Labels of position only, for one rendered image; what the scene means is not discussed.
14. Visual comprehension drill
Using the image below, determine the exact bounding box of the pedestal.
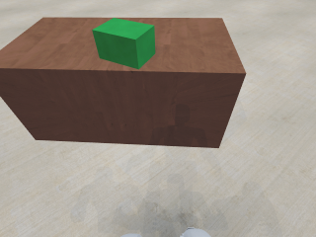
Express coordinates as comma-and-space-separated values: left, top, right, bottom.
0, 17, 247, 148

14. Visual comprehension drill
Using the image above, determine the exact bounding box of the carton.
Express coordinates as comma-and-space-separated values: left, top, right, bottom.
92, 18, 156, 69

